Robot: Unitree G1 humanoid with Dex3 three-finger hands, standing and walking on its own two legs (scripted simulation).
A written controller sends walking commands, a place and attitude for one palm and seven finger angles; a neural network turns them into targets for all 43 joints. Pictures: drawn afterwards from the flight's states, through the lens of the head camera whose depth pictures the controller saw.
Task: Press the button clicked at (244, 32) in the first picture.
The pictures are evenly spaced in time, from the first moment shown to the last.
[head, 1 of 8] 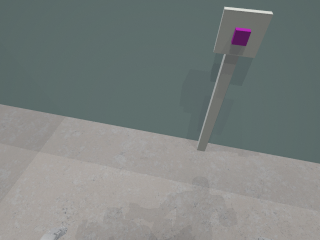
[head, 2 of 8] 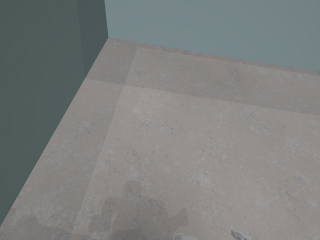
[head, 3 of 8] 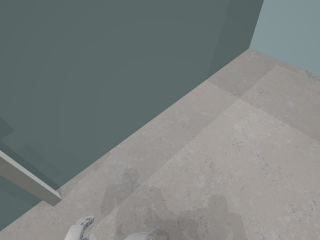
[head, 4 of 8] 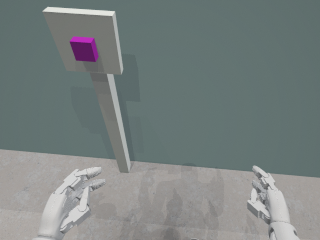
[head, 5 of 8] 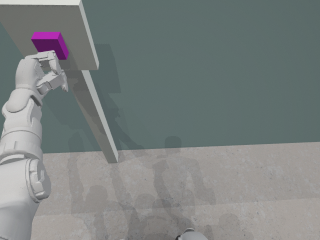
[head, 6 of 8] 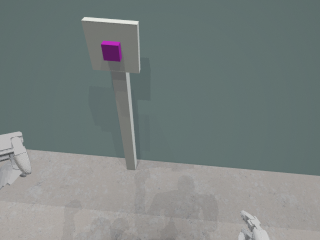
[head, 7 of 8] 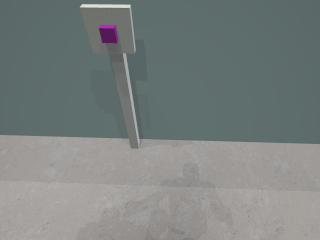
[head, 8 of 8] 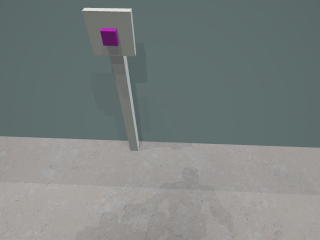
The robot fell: no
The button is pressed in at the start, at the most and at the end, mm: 0 11 0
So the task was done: yes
